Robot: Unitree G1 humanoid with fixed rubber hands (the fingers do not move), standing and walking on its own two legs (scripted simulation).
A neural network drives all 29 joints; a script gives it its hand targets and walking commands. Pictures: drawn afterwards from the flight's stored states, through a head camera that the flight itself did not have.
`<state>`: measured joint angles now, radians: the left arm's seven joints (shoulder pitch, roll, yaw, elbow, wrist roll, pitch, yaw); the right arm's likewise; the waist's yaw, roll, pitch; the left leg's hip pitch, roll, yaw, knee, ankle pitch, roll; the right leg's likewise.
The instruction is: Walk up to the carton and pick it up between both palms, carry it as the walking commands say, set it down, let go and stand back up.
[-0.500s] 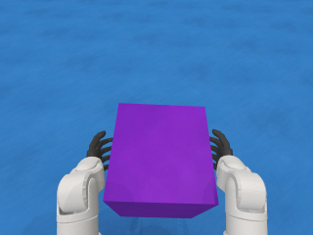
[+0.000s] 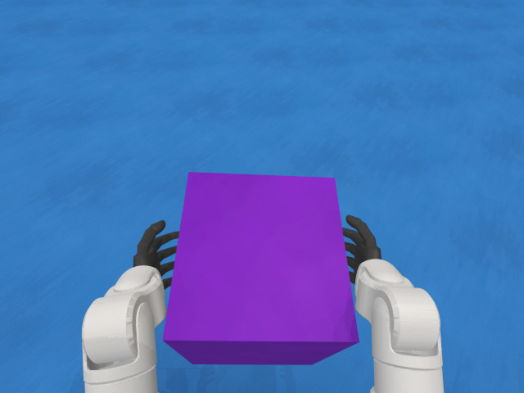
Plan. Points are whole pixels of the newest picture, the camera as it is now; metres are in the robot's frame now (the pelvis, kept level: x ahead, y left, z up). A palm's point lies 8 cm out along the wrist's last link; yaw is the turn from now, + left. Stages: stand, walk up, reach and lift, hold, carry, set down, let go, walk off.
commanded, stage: carry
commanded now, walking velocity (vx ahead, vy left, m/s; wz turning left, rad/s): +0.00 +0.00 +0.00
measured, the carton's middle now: (257, 279) +0.30 +0.03 +0.02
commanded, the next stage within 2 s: none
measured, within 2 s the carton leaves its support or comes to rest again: neither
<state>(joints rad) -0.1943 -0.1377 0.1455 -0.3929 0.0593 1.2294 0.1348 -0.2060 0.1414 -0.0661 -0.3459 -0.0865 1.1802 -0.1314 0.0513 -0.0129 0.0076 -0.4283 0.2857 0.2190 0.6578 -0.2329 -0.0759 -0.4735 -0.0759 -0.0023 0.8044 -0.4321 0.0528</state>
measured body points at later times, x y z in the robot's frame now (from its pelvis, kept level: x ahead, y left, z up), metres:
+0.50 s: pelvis -0.11 -0.12 +0.00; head -0.13 -0.11 +0.45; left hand +0.17 +0.01 +0.07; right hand +0.16 -0.28 +0.08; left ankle -0.05 +0.00 -0.72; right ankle +0.02 -0.20 -0.72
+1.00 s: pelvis -0.21 -0.15 +0.00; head -0.25 -0.16 +0.45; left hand +0.07 -0.02 +0.07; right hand +0.06 -0.31 +0.07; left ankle -0.15 -0.03 -0.72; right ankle -0.12 -0.22 -0.72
